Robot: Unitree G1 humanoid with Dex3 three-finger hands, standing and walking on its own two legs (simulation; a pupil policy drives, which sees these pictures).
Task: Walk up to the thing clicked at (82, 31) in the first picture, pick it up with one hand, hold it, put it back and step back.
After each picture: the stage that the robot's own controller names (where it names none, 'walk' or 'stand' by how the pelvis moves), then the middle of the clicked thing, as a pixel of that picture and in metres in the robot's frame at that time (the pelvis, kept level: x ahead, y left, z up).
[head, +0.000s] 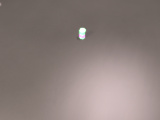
stand; (82, 33) +1.47 -0.04 -0.72
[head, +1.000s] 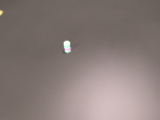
walk; (67, 46) +1.34 +0.21 -0.70
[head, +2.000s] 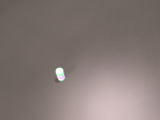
walk; (60, 74) +0.88 +0.29 -0.71
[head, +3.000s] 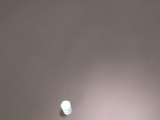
walk; (66, 107) +0.53 +0.18 -0.71
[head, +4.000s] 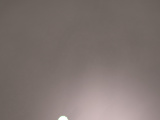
stand; out of the picture +0.39 +0.12 -0.70
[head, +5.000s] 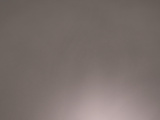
stand; out of the picture +0.36 +0.11 -0.72
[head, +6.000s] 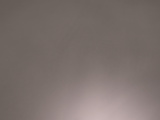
stand; out of the picture +0.34 +0.10 -0.71
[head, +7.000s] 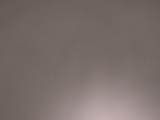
stand; out of the picture +0.37 +0.11 -0.72
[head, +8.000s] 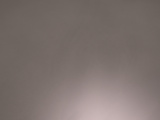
stand; out of the picture +0.38 +0.11 -0.72
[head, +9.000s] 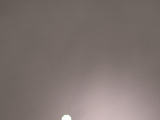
stand; out of the picture +0.39 +0.10 -0.71
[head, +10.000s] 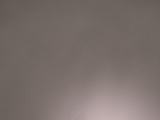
stand; out of the picture +0.41 +0.10 -0.72
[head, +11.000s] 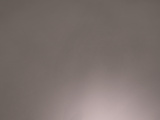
stand; out of the picture +0.39 +0.11 -0.72
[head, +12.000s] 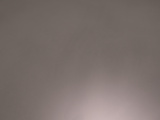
stand; out of the picture +0.39 +0.10 -0.72
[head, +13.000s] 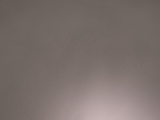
stand; out of the picture +0.39 +0.10 -0.72
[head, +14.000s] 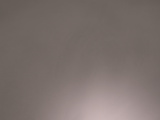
stand; out of the picture +0.39 +0.09 -0.72
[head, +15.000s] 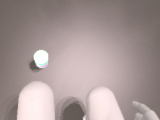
go down; (41, 59) +0.45 +0.16 -0.40
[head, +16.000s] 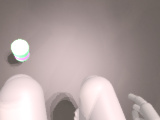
go down; (21, 51) +0.46 +0.21 -0.31
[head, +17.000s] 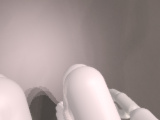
close in; out of the picture +0.43 +0.25 -0.23
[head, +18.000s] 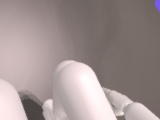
close; out of the picture +0.43 +0.26 -0.22
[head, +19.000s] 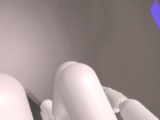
lift; out of the picture +0.41 +0.26 -0.23
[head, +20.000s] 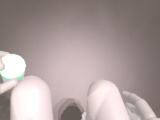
lift; (12, 71) +0.33 +0.23 -0.08
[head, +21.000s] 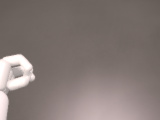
hold; out of the picture +0.26 +0.29 -0.68
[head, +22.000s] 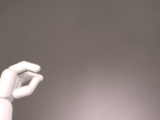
hold; out of the picture +0.23 +0.30 -0.70
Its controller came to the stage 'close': yes
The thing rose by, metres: 0.33
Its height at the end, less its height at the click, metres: -0.02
